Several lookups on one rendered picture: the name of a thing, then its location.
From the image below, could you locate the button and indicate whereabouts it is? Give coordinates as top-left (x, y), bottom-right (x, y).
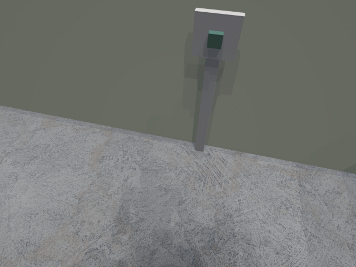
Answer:
top-left (207, 30), bottom-right (224, 49)

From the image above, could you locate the panel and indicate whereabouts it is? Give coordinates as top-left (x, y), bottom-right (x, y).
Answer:
top-left (192, 8), bottom-right (245, 152)

